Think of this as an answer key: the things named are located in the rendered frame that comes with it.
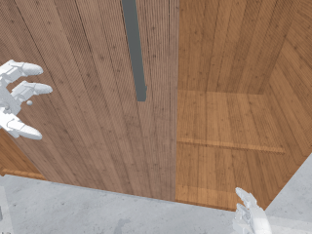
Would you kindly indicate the robot right hand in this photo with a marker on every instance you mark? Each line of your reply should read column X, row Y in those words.
column 255, row 220

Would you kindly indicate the robot left hand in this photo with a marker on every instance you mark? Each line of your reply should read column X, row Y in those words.
column 9, row 73

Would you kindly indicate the handle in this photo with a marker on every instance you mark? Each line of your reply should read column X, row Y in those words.
column 132, row 29

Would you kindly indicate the wardrobe door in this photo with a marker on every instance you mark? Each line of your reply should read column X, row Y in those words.
column 95, row 133
column 12, row 158

